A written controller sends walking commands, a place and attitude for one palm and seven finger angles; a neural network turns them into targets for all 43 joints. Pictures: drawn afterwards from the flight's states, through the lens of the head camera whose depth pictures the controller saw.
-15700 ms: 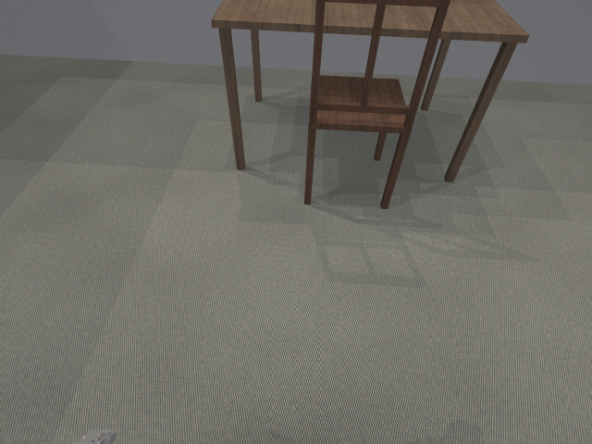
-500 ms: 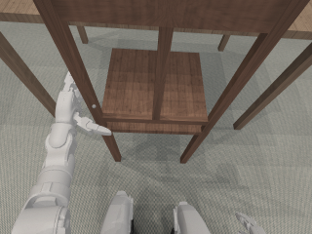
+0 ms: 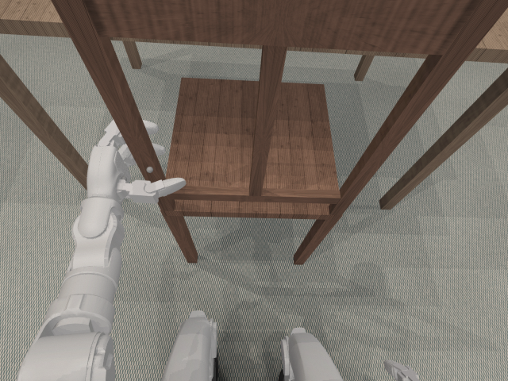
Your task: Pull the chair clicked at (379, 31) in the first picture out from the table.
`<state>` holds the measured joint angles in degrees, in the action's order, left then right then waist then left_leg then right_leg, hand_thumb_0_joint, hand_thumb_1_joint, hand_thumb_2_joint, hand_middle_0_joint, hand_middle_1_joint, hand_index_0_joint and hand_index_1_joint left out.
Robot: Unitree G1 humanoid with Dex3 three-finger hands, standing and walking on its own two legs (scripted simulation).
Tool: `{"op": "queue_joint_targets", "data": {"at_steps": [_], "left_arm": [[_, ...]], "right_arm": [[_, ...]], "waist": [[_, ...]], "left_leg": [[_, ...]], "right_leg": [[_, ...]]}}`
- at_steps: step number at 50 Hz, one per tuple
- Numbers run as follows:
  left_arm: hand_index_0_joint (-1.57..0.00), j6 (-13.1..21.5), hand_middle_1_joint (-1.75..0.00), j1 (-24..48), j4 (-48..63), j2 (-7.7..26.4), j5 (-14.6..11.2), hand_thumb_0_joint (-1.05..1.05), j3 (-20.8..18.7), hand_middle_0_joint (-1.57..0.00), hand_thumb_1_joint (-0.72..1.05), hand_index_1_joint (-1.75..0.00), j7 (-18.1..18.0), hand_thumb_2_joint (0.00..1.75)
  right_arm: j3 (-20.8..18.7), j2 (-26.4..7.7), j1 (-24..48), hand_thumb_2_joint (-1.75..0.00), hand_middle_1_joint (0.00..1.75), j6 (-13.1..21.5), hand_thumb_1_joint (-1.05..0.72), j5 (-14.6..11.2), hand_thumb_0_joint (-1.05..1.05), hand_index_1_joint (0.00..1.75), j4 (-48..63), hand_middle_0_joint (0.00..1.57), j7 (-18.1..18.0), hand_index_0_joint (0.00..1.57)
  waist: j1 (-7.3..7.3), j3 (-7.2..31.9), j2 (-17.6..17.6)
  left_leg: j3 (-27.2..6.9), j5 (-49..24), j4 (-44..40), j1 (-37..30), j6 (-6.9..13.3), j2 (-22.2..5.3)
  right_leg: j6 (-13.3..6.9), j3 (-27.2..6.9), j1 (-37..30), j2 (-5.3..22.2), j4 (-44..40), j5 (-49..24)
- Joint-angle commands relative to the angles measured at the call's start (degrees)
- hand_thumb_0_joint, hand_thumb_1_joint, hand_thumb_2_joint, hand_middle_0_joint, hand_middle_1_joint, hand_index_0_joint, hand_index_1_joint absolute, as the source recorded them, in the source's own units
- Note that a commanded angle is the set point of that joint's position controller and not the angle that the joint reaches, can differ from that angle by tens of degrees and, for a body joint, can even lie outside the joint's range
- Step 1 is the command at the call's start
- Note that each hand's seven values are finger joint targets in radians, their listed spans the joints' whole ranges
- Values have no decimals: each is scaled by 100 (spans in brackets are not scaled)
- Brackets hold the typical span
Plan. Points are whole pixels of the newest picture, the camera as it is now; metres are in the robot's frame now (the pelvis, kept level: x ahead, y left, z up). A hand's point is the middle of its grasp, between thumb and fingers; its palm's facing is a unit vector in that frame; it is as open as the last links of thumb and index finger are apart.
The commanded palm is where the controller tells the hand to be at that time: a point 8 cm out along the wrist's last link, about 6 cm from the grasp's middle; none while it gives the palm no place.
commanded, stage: hook a spindle and tug to test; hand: left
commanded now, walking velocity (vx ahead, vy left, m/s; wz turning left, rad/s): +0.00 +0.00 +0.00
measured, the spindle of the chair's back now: (262, 140) +0.46 -0.01 +0.07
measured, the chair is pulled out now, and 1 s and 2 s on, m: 0.00 0.03 0.10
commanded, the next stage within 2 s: step backward, pulling the chair out in 0.88 s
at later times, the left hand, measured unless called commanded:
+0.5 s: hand (154, 174) +0.42 +0.16 +0.03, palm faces +0.00 -1.00 -0.01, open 5.9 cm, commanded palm +0.39 +0.19 +0.03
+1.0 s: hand (155, 188) +0.40 +0.15 +0.03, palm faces +0.00 -1.00 -0.02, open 6.0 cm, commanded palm +0.38 +0.20 +0.03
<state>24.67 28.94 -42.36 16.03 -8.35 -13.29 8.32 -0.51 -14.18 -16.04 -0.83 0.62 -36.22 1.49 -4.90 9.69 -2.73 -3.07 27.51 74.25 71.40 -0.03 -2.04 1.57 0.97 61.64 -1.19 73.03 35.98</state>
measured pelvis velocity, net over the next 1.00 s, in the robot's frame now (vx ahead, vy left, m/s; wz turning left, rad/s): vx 0.01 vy -0.01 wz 0.00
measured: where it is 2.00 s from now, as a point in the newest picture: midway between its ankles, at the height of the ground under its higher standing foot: outside the picture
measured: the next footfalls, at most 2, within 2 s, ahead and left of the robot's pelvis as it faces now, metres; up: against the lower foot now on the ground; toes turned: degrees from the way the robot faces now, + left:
none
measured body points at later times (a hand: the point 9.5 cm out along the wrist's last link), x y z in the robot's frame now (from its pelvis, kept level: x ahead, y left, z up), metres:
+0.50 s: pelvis +0.01 +0.00 +0.00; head +0.13 +0.02 +0.44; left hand +0.41 +0.21 +0.03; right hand +0.11 -0.25 -0.11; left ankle +0.06 +0.12 -0.61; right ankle -0.01 -0.14 -0.61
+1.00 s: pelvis +0.01 -0.01 +0.01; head +0.13 +0.01 +0.44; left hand +0.39 +0.21 +0.03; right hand +0.13 -0.26 -0.11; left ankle +0.06 +0.12 -0.61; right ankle -0.01 -0.14 -0.61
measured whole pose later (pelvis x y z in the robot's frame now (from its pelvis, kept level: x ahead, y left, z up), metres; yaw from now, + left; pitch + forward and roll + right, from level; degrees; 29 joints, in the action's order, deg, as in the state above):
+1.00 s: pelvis +0.01 -0.01 +0.01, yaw +0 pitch +23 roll -3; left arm 24.8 17.0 -31.2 13.0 -9.2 -10.9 7.8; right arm -0.4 -14.0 -13.7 -1.7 0.3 -33.1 1.5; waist -4.1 10.2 -2.0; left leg -2.5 28.6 73.0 67.9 -0.6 -2.2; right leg 1.1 0.4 58.7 -1.3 72.4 37.1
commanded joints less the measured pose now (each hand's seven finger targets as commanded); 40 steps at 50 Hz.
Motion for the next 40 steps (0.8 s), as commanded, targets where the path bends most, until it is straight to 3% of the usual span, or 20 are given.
{"op": "queue_joint_targets", "data": {"at_steps": [1, 2, 5, 7, 9, 12, 14, 16, 21, 23, 25, 28, 32, 33, 35, 37, 40], "left_arm": [[-50, 462, -145, 1847, 1333, 621, 81, 0, 159, -50, 45, -145, 107, 71], [-50, 475, -145, 1854, 1366, 502, 88, 0, 253, -50, 51, -145, 106, 73], [-50, 491, -145, 1669, 1384, 674, 126, 0, 90, -50, 68, -145, 56, 80], [-50, 481, -145, 1571, 1470, 453, 118, 0, 255, -50, 79, -145, 54, 85], [-50, 455, -145, 1423, 1558, 464, 81, 0, 222, -50, 90, -145, 30, 90], [-50, 434, -145, 1384, 1528, 406, 94, 0, 281, -50, 90, -145, 20, 90], [-50, 432, -145, 1294, 1484, 542, 95, 0, 158, -50, 90, -145, 15, 90], [-50, 480, -145, 1223, 1623, 653, 142, 0, 74, -50, 90, -145, 4, 90], [-50, 439, -145, 852, 1724, 454, 104, 0, 223, -50, 90, -145, 56, 90], [-50, 422, -145, 692, 1831, 548, 85, 0, 140, -50, 90, -145, 51, 90], [-50, 420, -145, 542, 2030, 531, 78, 0, 174, -50, 90, -145, 48, 90], [-50, 391, -145, 336, 2038, 469, 40, 0, 217, -50, 90, -145, 64, 90], [-50, 424, -145, 385, 2035, 532, 60, 0, 155, -50, 90, -145, 69, 90], [-50, 417, -145, 363, 2005, 528, 35, 0, 142, -50, 90, -145, 83, 90], [-50, 443, -145, 252, 2054, 692, 45, 0, -1, -50, 90, -145, 89, 90], [-50, 409, -145, -79, 2107, 583, 0, 0, 57, -50, 90, -145, 114, 90], [-50, 387, -145, -88, 2222, 463, -17, 0, 201, -50, 90, -145, 120, 90]], "right_arm": [[-362, -935, -462, -90, 30, 178, -90, -16, 0, 30, 503, 20, -71, 20], [-365, -912, -466, -90, 30, 176, -90, -12, 0, 30, 502, 20, -67, 20], [-365, -928, -467, -90, 30, 170, -90, -8, 0, 30, 545, 20, -56, 20], [-365, -888, -447, -90, 30, 158, -90, 2, 0, 30, 576, 20, -32, 20], [-373, -892, -433, -90, 30, 134, -90, 1, 0, 30, 602, 20, -25, 20], [-355, -881, -413, -90, 30, 114, -90, -12, 0, 30, 609, 20, -28, 20], [-352, -893, -395, -90, 30, 97, -90, -15, 0, 30, 624, 20, -38, 20], [-348, -893, -373, -90, 30, 96, -90, -4, 0, 30, 658, 20, -35, 20], [-347, -860, -327, -90, 30, 71, -90, -15, 0, 30, 755, 20, -8, 20], [-352, -868, -320, -90, 30, 57, -90, -23, 0, 30, 790, 20, -10, 20], [-355, -860, -306, -90, 30, 74, -90, -34, 0, 30, 842, 20, 2, 20], [-347, -847, -256, -90, 30, 50, -90, -37, 0, 30, 846, 20, 1, 20], [-339, -842, -239, -90, 30, 63, -90, -37, 0, 30, 823, 20, -28, 20], [-339, -842, -232, -90, 30, 64, -90, -33, 0, 30, 813, 20, -37, 20], [-338, -869, -223, -90, 30, 72, -90, -42, 0, 30, 857, 20, -49, 20], [-339, -839, -183, -90, 30, 66, -90, -46, 0, 30, 893, 20, -33, 20], [-338, -835, -156, -90, 30, 70, -90, -65, 0, 30, 932, 20, -42, 20]], "waist": [[-213, 2497, -279], [-225, 2523, -280], [-118, 2576, -418], [-128, 2633, -420], [-115, 2668, -360], [-157, 2521, -249], [-129, 2476, -102], [-69, 2578, -297], [-44, 2533, -260], [-3, 2538, -179], [43, 2629, -320], [-9, 2425, -90], [-10, 2374, -162], [-31, 2341, -36], [69, 2410, -186], [109, 2406, -207], [52, 2383, -152]], "left_leg": [[-159, -1734, -723, -3317, 94, 45], [-145, -1749, -719, -3345, 101, 54], [-154, -1878, -732, -3397, 81, 54], [-168, -2007, -755, -3539, 61, 44], [-138, -2070, -755, -3536, 72, 47], [-137, -2049, -751, -3453, 79, 52], [-109, -1937, -751, -3272, 91, 65], [-107, -2030, -754, -3391, 75, 58], [-91, -2149, -765, -3426, 74, 54], [-75, -2121, -789, -3370, 75, 57], [-74, -2300, -779, -3441, 74, 67], [-31, -2104, -801, -3280, 90, 70], [-4, -2004, -760, -3167, 93, 88], [20, -1969, -739, -3088, 114, 94], [23, -2049, -745, -3079, 106, 108], [44, -2072, -785, -3163, 89, 105], [40, -2088, -772, -3151, 111, 98]], "right_leg": [[-368, 202, 100, -131, -1062, -1755], [-363, 202, 93, -131, -1070, -1770], [-391, 217, 52, -132, -1017, -1819], [-388, 237, 48, -131, -1011, -1894], [-377, 226, -64, -132, -1049, -2014], [-363, 229, -61, -134, -1056, -2042], [-357, 208, -176, -133, -1056, -2048], [-369, 203, -139, -127, -1012, -2061], [-367, 205, -223, -136, -1020, -2185], [-364, 191, -341, -136, -1031, -2231], [-379, 191, -401, -135, -982, -2345], [-344, 169, -451, -137, -1071, -2341], [-343, 152, -432, -130, -1030, -2286], [-330, 133, -489, -128, -1061, -2336], [-358, 133, -538, -136, -998, -2370], [-356, 132, -601, -130, -1045, -2409], [-344, 138, -556, -137, -1033, -2423]]}}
